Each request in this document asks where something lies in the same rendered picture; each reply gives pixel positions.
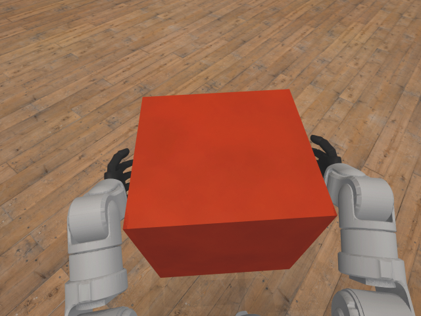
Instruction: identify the robot right upper arm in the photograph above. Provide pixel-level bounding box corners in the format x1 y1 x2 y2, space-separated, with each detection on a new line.
331 288 413 316

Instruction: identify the carton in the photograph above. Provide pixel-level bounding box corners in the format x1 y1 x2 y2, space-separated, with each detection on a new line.
123 89 337 278

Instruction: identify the robot right forearm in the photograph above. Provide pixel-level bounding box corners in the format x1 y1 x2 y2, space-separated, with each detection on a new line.
324 163 416 316

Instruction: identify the robot left forearm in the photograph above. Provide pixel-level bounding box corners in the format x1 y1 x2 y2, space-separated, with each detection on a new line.
64 178 128 316

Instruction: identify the right robot hand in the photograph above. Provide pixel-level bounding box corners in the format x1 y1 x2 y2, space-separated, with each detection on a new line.
310 135 341 178

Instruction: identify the left robot hand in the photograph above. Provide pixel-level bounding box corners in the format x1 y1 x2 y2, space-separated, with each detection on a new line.
104 148 133 199

